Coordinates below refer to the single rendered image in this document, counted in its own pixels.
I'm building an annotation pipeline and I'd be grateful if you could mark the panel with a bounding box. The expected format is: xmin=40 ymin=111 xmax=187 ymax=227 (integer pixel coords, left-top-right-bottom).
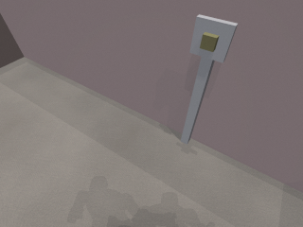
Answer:
xmin=181 ymin=14 xmax=238 ymax=144

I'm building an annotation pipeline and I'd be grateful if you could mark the button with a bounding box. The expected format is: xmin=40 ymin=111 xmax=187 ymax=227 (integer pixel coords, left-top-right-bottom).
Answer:
xmin=200 ymin=32 xmax=220 ymax=52

